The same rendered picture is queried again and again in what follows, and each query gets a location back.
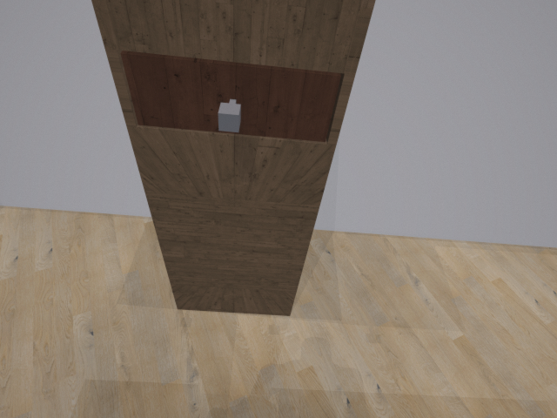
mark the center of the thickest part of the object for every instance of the handle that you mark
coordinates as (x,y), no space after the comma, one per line
(229,116)

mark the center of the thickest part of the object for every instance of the cabinet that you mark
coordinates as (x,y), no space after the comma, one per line
(234,214)

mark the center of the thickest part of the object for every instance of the drawer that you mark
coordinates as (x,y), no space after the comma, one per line
(186,92)

